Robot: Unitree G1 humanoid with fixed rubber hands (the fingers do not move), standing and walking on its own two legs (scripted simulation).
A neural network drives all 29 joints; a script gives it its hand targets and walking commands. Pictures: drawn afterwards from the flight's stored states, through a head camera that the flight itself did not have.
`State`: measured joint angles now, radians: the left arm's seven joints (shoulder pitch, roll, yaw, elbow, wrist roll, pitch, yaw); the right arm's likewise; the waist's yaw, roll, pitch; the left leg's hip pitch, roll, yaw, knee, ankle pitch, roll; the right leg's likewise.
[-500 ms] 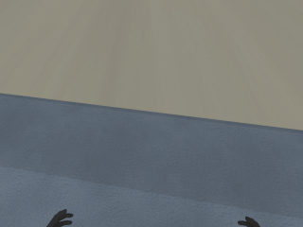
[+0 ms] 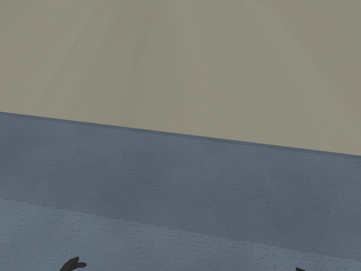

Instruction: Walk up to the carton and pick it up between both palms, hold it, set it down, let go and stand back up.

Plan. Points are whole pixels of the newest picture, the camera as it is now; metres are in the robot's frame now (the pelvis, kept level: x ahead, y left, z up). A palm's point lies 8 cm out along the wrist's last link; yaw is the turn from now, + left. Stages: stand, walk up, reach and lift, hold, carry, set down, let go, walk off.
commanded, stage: stand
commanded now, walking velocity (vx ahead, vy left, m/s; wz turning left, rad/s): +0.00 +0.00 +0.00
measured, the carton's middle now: out of the picture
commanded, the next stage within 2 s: none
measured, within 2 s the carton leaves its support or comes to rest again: neither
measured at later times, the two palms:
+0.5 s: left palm out of the picture +0.11 +0.28 -0.09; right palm out of the picture +0.10 -0.27 -0.10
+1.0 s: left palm out of the picture +0.10 +0.29 -0.09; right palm out of the picture +0.09 -0.27 -0.10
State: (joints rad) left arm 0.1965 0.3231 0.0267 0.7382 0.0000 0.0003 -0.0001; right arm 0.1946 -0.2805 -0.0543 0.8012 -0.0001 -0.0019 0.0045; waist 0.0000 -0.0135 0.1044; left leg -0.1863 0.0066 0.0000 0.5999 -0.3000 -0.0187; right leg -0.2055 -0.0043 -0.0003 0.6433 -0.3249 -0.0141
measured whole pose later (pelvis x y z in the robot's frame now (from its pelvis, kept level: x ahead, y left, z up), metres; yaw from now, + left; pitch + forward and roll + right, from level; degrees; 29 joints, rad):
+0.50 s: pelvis +0.00 +0.00 +0.01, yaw +0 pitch -7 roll +1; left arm 0.19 0.33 0.02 0.80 0.00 0.00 0.00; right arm 0.19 -0.28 -0.05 0.86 0.00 0.00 0.00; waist 0.00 -0.01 0.10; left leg -0.15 0.01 0.00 0.54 -0.27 -0.02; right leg -0.17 0.00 0.00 0.58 -0.29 -0.01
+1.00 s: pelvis +0.00 +0.00 +0.01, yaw +0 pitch -6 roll +1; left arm 0.19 0.33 0.02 0.86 0.00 0.00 0.00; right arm 0.19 -0.28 -0.05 0.91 0.00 0.00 0.00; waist 0.00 -0.02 0.10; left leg -0.13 0.01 0.00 0.49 -0.25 -0.02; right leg -0.15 0.00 0.00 0.54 -0.27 -0.01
